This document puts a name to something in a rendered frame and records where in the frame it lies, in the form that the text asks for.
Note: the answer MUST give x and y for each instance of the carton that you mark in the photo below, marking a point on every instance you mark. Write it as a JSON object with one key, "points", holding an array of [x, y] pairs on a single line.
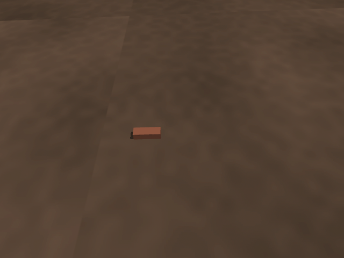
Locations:
{"points": [[147, 133]]}

